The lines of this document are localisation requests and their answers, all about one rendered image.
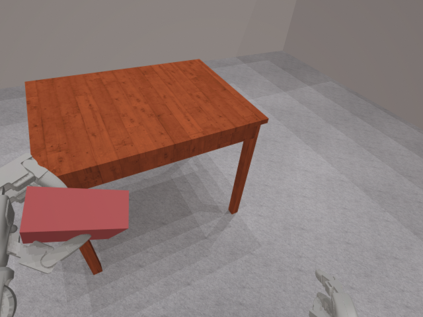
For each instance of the left robot hand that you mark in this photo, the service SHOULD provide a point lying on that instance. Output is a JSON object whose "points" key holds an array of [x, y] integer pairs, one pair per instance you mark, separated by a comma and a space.
{"points": [[14, 179]]}

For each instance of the table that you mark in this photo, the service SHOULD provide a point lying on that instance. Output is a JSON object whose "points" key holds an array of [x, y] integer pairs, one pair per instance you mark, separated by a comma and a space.
{"points": [[95, 128]]}

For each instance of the sponge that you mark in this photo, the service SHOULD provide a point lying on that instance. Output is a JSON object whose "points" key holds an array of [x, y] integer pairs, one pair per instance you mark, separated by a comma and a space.
{"points": [[59, 214]]}

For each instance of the robot left forearm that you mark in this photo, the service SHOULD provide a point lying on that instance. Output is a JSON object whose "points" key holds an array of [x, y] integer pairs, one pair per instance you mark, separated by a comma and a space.
{"points": [[8, 300]]}

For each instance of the right robot hand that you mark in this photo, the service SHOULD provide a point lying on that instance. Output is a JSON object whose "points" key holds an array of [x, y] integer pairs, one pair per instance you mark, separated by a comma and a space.
{"points": [[340, 304]]}

